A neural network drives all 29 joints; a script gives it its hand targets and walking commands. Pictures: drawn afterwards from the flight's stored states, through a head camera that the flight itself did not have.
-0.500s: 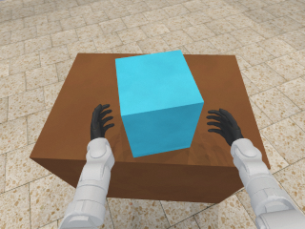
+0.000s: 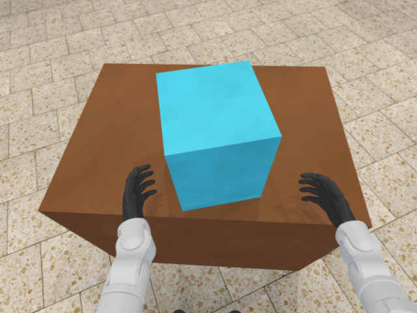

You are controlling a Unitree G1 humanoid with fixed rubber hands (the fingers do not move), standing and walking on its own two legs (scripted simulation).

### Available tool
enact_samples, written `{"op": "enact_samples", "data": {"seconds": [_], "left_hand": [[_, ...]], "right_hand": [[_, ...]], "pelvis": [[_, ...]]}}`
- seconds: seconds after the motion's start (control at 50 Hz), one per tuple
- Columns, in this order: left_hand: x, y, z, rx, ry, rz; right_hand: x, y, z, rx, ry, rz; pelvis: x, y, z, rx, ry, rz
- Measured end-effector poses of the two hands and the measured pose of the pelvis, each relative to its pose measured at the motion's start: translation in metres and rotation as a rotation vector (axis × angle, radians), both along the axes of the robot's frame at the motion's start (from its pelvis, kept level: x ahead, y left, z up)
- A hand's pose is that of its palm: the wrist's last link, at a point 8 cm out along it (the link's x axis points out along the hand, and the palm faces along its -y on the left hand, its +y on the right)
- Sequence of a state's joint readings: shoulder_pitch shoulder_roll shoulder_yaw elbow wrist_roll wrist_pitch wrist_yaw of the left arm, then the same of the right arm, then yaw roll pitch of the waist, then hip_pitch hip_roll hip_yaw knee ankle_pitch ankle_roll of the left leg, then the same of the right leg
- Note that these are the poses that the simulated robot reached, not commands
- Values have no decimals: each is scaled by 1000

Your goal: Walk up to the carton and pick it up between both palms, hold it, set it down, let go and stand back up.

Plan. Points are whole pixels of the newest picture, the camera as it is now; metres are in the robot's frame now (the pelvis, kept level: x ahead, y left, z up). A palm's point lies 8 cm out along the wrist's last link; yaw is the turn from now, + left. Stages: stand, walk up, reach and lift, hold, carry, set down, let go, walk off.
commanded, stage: set down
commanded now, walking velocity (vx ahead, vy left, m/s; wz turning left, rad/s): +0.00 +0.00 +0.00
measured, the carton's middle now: (213, 141) +0.49 +0.06 -0.01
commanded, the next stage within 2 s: none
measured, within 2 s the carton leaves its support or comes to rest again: neither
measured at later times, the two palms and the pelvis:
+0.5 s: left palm (133, 223) +0.28 +0.18 +0.00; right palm (345, 236) +0.31 -0.22 -0.04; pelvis +0.00 +0.00 +0.00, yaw +0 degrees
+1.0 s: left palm (120, 252) +0.23 +0.19 +0.00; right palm (357, 269) +0.25 -0.23 -0.03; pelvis +0.01 +0.01 +0.01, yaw +0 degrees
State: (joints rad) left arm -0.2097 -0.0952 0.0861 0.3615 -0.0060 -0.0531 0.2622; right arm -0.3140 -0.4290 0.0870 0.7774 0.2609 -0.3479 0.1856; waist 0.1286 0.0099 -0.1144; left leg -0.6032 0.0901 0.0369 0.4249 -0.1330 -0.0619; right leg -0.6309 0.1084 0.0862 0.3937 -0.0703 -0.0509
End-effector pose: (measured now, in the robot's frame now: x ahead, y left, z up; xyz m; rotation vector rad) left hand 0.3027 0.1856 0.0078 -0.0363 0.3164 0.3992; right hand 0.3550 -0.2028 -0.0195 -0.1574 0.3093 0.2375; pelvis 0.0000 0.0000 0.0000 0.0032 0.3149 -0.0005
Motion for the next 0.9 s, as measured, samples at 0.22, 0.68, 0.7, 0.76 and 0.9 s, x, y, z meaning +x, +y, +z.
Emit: {"op": "enact_samples", "data": {"seconds": [0.22,0.68,0.7,0.76,0.9], "left_hand": [[-18,-5,-14,-16,55,2],[-47,-1,-6,-9,33,11],[-49,-1,-7,-9,36,12],[-55,-1,-5,-12,33,11],[-69,3,-4,-16,39,16]], "right_hand": [[-16,-6,-10,0,34,9],[-58,-22,-12,-2,52,-6],[-60,-22,-12,-2,54,-5],[-66,-23,-12,-3,61,-7],[-90,-27,-12,-3,87,-35]], "pelvis": [[2,0,1,-1,-10,0],[4,2,3,-2,-59,2],[4,3,3,-2,-62,2],[4,3,3,-2,-75,2],[6,5,5,-3,-109,4]]}}
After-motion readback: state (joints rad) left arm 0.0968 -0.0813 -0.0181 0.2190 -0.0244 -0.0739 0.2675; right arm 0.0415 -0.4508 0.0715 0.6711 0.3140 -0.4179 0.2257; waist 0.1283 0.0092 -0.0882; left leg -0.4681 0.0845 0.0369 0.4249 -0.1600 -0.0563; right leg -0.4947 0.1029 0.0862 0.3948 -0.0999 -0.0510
